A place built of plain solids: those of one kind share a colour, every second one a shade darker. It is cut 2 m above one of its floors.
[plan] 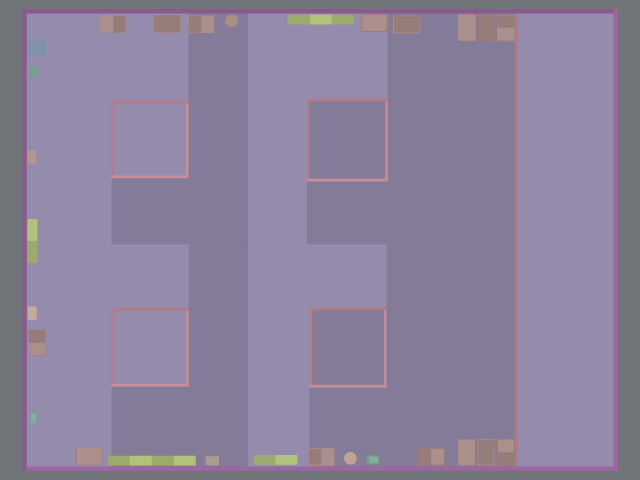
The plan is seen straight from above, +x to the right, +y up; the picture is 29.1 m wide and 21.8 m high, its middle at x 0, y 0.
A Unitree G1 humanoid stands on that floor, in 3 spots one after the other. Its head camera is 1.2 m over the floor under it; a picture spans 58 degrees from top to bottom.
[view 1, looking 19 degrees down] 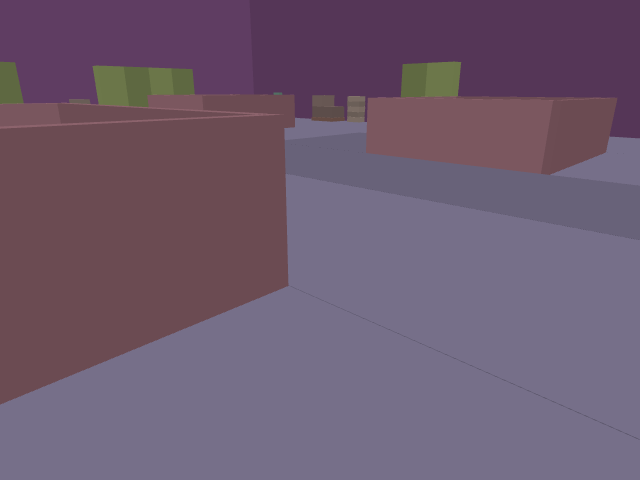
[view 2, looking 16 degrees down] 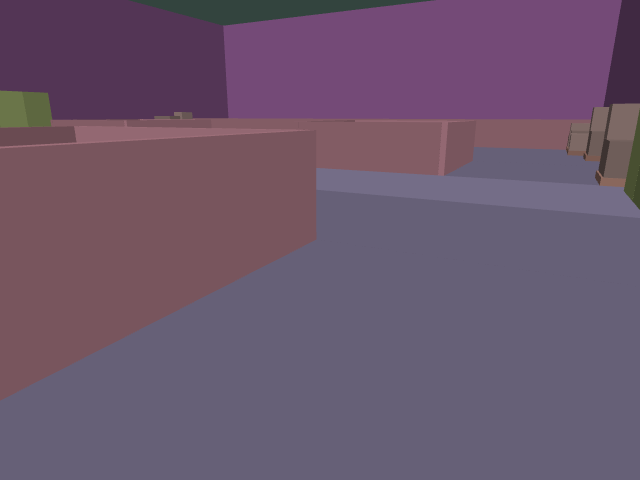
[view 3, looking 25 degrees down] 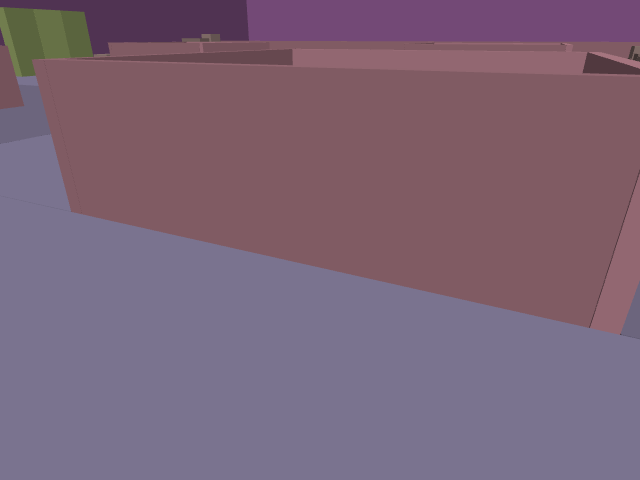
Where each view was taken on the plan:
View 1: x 1.12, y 8.35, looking -136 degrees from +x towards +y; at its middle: floor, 3.69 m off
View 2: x -9.66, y -8.66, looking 28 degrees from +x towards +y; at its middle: floor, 4.35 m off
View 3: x -11.46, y -6.11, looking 25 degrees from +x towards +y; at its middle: guard_wall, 2.43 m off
